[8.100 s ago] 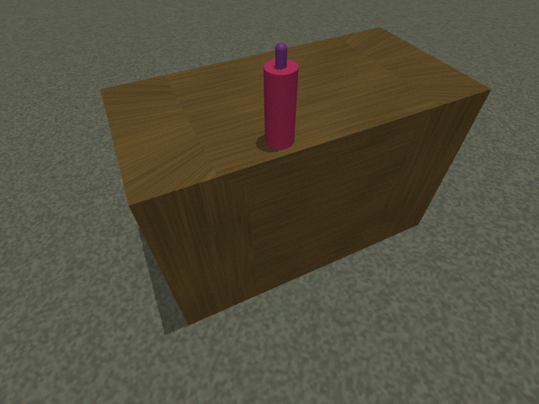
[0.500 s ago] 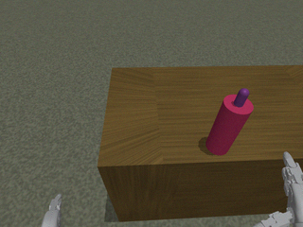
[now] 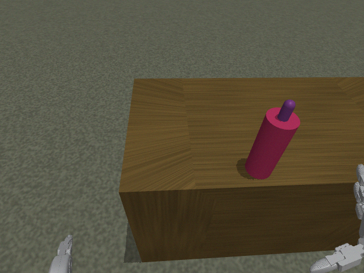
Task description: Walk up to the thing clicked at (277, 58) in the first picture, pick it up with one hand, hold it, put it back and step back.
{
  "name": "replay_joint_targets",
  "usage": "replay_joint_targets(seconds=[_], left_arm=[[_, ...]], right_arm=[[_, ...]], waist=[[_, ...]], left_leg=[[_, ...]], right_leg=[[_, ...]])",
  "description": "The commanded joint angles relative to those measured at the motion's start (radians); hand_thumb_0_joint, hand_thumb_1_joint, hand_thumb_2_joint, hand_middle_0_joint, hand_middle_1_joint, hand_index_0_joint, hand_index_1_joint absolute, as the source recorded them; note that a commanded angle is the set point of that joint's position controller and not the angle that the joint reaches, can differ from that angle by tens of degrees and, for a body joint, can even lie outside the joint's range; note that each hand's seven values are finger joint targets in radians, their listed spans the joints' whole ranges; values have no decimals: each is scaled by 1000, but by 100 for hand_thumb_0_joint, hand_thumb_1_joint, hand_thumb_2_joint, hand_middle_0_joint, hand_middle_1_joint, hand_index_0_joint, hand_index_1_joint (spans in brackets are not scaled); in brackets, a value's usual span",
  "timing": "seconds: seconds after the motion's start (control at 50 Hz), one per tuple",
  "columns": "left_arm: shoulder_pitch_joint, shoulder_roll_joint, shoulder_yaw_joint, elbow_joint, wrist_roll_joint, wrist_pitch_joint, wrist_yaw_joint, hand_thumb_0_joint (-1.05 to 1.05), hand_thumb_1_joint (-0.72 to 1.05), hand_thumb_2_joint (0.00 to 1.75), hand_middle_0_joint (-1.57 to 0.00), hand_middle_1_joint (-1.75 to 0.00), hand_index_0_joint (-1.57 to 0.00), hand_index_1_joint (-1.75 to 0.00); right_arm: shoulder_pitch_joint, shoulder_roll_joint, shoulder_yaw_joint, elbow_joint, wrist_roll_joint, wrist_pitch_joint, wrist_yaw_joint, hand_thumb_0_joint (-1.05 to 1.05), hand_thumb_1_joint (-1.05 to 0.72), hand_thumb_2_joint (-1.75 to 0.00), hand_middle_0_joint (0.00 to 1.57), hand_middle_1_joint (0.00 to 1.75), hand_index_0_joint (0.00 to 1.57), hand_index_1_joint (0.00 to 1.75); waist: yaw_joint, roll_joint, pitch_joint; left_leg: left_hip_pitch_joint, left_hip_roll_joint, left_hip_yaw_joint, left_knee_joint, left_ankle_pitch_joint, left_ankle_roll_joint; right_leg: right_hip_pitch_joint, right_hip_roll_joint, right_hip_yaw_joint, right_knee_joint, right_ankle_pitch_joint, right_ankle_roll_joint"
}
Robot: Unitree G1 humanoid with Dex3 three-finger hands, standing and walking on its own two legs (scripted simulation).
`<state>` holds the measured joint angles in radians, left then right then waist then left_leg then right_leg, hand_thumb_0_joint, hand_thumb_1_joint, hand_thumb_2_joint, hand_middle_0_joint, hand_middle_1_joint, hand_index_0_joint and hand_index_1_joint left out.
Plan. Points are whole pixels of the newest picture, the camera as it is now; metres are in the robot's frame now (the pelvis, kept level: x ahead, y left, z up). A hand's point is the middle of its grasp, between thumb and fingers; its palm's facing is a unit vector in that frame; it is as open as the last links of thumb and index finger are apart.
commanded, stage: rise first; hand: right
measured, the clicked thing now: (272, 139) +0.43 -0.23 +0.05
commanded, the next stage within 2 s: go down in 0.14 s
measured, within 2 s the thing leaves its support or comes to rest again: neither
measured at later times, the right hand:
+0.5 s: hand (345, 221) +0.20 -0.28 +0.08, palm faces +0.36 +0.85 -0.38, open 17.3 cm
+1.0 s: hand (351, 201) +0.24 -0.31 +0.08, palm faces +0.31 +0.92 -0.25, open 17.4 cm
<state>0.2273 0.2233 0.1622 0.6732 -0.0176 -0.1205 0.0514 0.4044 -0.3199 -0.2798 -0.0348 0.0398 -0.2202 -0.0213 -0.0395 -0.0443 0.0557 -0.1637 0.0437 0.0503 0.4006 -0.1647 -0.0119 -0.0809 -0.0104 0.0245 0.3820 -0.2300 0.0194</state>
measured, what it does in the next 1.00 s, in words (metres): stands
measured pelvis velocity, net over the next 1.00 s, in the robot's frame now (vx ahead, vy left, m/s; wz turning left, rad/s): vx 0.01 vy -0.01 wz -0.01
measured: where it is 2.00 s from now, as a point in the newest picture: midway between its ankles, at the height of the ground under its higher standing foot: outside the picture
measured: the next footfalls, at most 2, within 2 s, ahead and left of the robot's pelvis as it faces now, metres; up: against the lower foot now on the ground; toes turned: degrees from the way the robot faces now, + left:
none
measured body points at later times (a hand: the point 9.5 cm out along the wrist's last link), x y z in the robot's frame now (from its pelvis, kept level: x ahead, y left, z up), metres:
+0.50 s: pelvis +0.01 +0.00 +0.00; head +0.00 +0.01 +0.45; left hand +0.18 +0.27 -0.08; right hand +0.18 -0.33 +0.10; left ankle +0.04 +0.13 -0.74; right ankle -0.01 -0.14 -0.74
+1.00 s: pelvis +0.01 -0.01 +0.00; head +0.01 -0.01 +0.45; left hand +0.18 +0.26 -0.09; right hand +0.22 -0.36 +0.10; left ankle +0.04 +0.13 -0.74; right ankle -0.01 -0.14 -0.74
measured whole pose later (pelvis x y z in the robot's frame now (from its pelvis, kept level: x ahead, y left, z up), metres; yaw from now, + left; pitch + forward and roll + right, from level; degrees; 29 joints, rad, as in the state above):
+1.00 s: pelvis +0.01 -0.01 +0.00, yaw -1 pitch -2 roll +0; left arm 0.17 0.22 0.11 0.75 -0.02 -0.13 0.11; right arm 0.19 -0.38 -0.46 0.22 0.18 -0.29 0.22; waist -0.03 0.00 0.01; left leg -0.21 0.05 0.06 0.43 -0.19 -0.02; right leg -0.14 0.00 0.03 0.44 -0.27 0.01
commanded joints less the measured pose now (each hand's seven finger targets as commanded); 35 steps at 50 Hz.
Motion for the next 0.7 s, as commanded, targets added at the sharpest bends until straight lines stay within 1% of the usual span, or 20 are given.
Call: replay_joint_targets(seconds=[0.0, 0.08, 0.14, 0.18, 0.22, 0.24, 0.26, 0.3, 0.32, 0.36, 0.44, 0.48, 0.5, 0.52, 0.54, 0.56, 0.6, 0.64, 0.66, 0.68], left_arm=[[-121, 160, 58, -144, -2, -59, 3, 0, -56, 7, -5, -5, -4, -5], [-125, 95, 11, -92, -2, -59, -4, 0, -57, 7, -5, -5, -4, -6], [-137, 165, 59, -142, 3, -68, 5, 0, -57, 7, -5, -5, -5, -6], [-118, 133, 32, -121, 1, -68, 2, 0, -57, 8, -5, -5, -5, -6], [-106, 156, 62, -123, 2, -69, 7, 0, -58, 9, -5, -6, -4, -7], [-95, 158, 63, -111, 3, -68, 7, 0, -50, 1, -6, -5, -7, -4], [-170, 100, 9, -114, 28, -71, -7, 0, -54, 5, -6, -5, -5, -5], [-116, 156, 74, -127, 26, -73, 3, 0, -55, 5, -6, -5, -5, -5], [-110, 178, 85, -147, 26, -75, 7, 0, -55, 5, -6, -5, -5, -5], [-117, 170, 78, -141, 24, -70, 10, 0, -55, 5, -6, -5, -5, -5], [-111, 156, 82, -74, 21, -61, 12, 0, -55, 5, -6, -4, -5, -5], [-112, 110, 33, -57, 21, -58, 6, 0, -55, 5, -6, -5, -5, -5], [-109, 91, 11, -56, 19, -57, 0, 0, -55, 5, -6, -5, -5, -5], [-143, 92, 13, -73, 17, -57, 1, 0, -55, 5, -6, -5, -5, -5], [-141, 87, 2, -86, 19, -55, 0, 0, -55, 4, -6, -5, -6, -5], [-170, 76, -20, -106, 18, -56, -1, 0, -54, 4, -6, -5, -6, -5], [-150, 136, 35, -83, 23, -49, 7, 0, -55, 4, -6, -5, -6, -5], [-180, 186, 65, -132, 24, -53, 10, 0, -55, 5, -6, -5, -6, -5], [-184, 187, 62, -143, 24, -56, 12, 0, -55, 5, -6, -5, -6, -5], [-168, 146, 34, -120, 24, -55, 10, 0, -55, 5, -6, -5, -6, -5]], right_arm=[[-63, -215, -130, -209, 13, -84, -21, 0, 59, -4, 4, 6, 5, 6], [-41, -215, -136, -237, 9, -98, -21, 0, 58, -5, 4, 6, 5, 6], [-66, -228, -145, -260, 10, -105, -22, 0, 57, -5, 5, 6, 5, 6], [-38, -215, -138, -259, 12, -108, -19, 0, 55, -5, 5, 6, 5, 6], [-6, -207, -138, -217, 9, -103, -20, 0, 55, -6, 5, 6, 5, 6], [-25, -218, -155, -212, 12, -103, -21, 0, 47, -8, 4, 6, 5, 6], [8, -126, -116, -227, -12, -134, -7, 0, 51, -7, 3, 6, 5, 6], [-48, -199, -189, -245, -1, -157, -4, 0, 52, -7, 3, 6, 5, 6], [-57, -198, -185, -215, 5, -159, 0, 0, 52, -7, 3, 6, 5, 6], [-63, -213, -213, -169, 18, -168, 9, 0, 51, -7, 3, 6, 5, 6], [-73, -209, -202, -154, 31, -166, 45, 0, 50, -7, 4, 6, 5, 6], [-84, -222, -207, -167, 37, -163, 65, 0, 52, -7, 3, 6, 5, 6], [-82, -201, -186, -162, 39, -159, 78, 0, 52, -7, 3, 6, 4, 6], [-70, -230, -215, -166, 39, -158, 80, 0, 52, -8, 3, 6, 4, 6], [-77, -221, -205, -171, 43, -160, 88, 0, 50, -8, 3, 6, 4, 6], [-91, -228, -223, -182, 51, -162, 92, 0, 50, -7, 3, 6, 5, 6], [-95, -251, -255, -158, 63, -157, 95, 0, 51, -8, 3, 6, 4, 6], [-120, -254, -269, -158, 79, -160, 98, 0, 49, -8, 3, 6, 5, 6], [-105, -243, -265, -137, 84, -159, 99, 0, 49, -8, 3, 6, 5, 6], [-105, -231, -263, -130, 88, -161, 103, 0, 49, -8, 3, 6, 4, 6]], waist=[[-23, 13, -54], [-35, -37, -44], [-1, -2, -93], [-11, -2, -73], [-3, 15, -60], [-3, 28, -63], [7, 79, -103], [15, 42, -154], [29, 69, -166], [20, 66, -135], [16, -5, -76], [4, -38, -73], [11, -47, -61], [-1, -49, -82], [9, -29, -111], [-3, -27, -112], [5, -40, -138], [5, -19, -143], [6, 0, -129], [-2, 4, -127]], left_leg=[[81, -24, 34, -79, -31, 18], [83, -23, 31, -83, -46, 22], [91, -26, 30, -81, -16, 18], [90, -23, 31, -86, -30, 17], [79, -24, 33, -87, -35, 14], [75, -24, 35, -89, -32, 12], [61, -35, 28, -63, 2, 5], [73, -29, 23, -46, 61, 4], [72, -34, 29, -37, 92, 4], [73, -30, 28, -41, 85, 1], [30, -29, 27, -43, 48, 9], [39, -30, 27, -37, 68, 11], [34, -32, 28, -31, 78, 12], [48, -28, 23, -28, 99, 12], [66, -30, 23, -23, 132, 9], [70, -31, 23, -22, 141, 9], [79, -32, 21, -13, 166, 10], [79, -35, 26, -16, 133, 11], [77, -37, 28, -22, 108, 10], [82, -36, 29, -22, 101, 9]], right_leg=[[-107, 27, -47, -87, 43, -31], [-128, 30, -49, -90, 29, -30], [-96, 26, -46, -80, 54, -33], [-103, 31, -49, -80, 41, -35], [-100, 30, -48, -82, 38, -36], [-98, 31, -47, -78, 42, -37], [-100, 29, -32, -49, 55, -39], [-66, 34, -34, -39, 100, -36], [-52, 29, -26, -36, 131, -35], [-79, 34, -25, -36, 120, -35], [-100, 33, -27, -50, 81, -31], [-117, 32, -25, -46, 101, -28], [-120, 29, -26, -44, 110, -25], [-121, 33, -28, -37, 129, -25], [-108, 31, -27, -27, 160, -27], [-112, 29, -27, -26, 172, -26], [-101, 29, -26, -20, 197, -21], [-100, 26, -21, -25, 168, -21], [-109, 25, -22, -29, 141, -22], [-111, 26, -22, -24, 136, -23]])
